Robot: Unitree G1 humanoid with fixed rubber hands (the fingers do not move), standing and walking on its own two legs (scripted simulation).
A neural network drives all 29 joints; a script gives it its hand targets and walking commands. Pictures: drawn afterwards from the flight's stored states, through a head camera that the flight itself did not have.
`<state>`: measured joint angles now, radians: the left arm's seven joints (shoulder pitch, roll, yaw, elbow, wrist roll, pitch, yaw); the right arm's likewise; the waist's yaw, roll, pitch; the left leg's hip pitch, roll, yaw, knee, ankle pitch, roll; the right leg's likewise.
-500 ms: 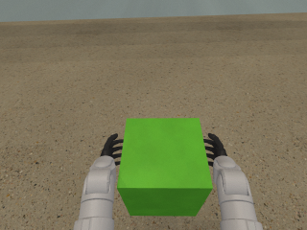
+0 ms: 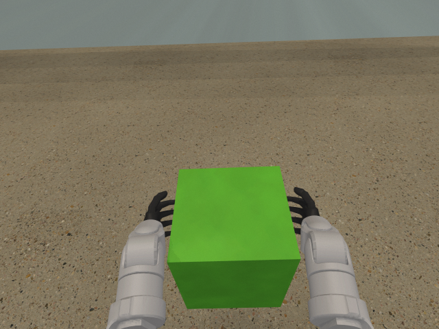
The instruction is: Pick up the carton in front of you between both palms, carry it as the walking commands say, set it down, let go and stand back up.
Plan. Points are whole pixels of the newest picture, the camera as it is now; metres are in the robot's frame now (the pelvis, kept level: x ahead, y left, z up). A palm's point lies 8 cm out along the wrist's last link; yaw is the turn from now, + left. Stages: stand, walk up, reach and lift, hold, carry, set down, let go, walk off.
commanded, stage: set down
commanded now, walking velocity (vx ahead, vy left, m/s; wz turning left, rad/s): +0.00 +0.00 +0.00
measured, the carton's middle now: (231, 240) +0.31 +0.00 -0.03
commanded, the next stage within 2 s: none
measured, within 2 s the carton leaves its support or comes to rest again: neither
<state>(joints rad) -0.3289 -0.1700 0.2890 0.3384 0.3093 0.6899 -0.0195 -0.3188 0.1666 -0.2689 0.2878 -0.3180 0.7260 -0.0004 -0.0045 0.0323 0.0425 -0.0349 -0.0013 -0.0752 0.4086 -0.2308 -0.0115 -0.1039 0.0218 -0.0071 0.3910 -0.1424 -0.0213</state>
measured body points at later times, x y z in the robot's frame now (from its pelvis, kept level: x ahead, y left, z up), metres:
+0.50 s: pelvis -0.02 +0.01 -0.04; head +0.17 +0.00 +0.36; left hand +0.37 +0.15 -0.12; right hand +0.37 -0.15 -0.12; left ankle +0.01 +0.14 -0.74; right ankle +0.06 -0.10 -0.74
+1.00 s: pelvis -0.03 +0.02 -0.17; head +0.23 +0.00 +0.20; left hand +0.43 +0.15 -0.26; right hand +0.43 -0.15 -0.26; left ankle +0.01 +0.14 -0.74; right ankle +0.06 -0.11 -0.74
